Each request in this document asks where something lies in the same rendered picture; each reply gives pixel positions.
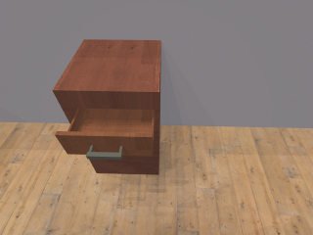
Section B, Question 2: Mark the drawer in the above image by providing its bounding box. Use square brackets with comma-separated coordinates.
[55, 108, 156, 157]

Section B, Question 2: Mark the handle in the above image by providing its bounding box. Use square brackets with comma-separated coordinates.
[86, 145, 123, 160]

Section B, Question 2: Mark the cabinet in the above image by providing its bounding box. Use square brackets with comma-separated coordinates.
[52, 39, 161, 175]

